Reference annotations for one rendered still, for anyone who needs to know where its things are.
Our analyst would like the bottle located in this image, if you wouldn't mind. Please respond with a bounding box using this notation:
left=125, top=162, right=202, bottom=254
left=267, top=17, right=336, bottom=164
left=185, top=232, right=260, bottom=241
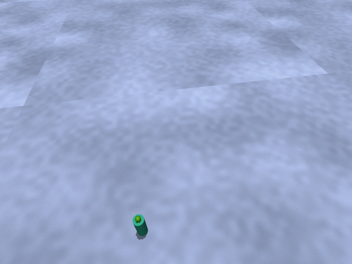
left=133, top=214, right=148, bottom=236

